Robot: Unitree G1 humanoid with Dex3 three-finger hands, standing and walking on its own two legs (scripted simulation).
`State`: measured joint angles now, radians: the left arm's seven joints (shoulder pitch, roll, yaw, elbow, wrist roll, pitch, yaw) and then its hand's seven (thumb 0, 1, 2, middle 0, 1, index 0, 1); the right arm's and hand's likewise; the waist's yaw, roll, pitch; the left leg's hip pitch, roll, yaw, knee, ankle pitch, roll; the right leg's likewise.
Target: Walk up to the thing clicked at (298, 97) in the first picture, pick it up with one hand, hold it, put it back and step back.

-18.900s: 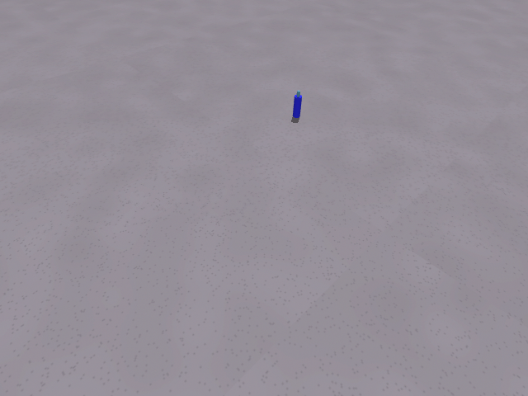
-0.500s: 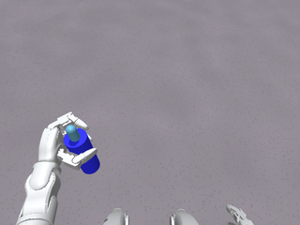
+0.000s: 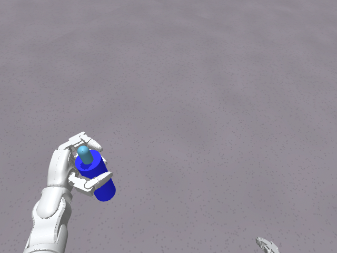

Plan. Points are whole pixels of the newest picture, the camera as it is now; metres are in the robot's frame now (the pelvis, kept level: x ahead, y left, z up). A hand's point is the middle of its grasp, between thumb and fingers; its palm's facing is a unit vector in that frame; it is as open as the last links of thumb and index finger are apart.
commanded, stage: lift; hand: left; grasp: from the side
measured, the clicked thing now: (95, 173) +0.32 +0.17 +0.02
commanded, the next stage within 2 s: hold in 0.10 s
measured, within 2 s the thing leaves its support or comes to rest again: neither
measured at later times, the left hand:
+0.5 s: hand (92, 162) +0.33 +0.17 +0.06, palm faces +0.00 -1.00 -0.01, open 8.7 cm
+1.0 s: hand (89, 165) +0.31 +0.17 +0.07, palm faces +0.00 -1.00 -0.01, open 8.7 cm
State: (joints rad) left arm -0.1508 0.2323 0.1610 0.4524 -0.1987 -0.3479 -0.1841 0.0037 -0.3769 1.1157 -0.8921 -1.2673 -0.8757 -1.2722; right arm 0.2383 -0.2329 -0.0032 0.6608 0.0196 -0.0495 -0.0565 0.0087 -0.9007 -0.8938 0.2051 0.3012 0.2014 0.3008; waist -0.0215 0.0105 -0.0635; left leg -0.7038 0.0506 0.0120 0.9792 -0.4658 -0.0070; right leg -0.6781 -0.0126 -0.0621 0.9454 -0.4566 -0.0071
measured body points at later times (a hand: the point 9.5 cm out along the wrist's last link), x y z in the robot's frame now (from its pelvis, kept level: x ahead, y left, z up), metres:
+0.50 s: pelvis +0.01 +0.00 +0.01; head +0.05 +0.00 +0.46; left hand +0.32 +0.22 +0.06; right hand +0.13 -0.25 -0.09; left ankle +0.01 +0.12 -0.68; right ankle +0.01 -0.12 -0.68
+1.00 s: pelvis +0.00 +0.00 +0.02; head +0.03 +0.00 +0.47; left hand +0.31 +0.22 +0.08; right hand +0.13 -0.25 -0.08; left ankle +0.01 +0.12 -0.68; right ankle +0.01 -0.12 -0.68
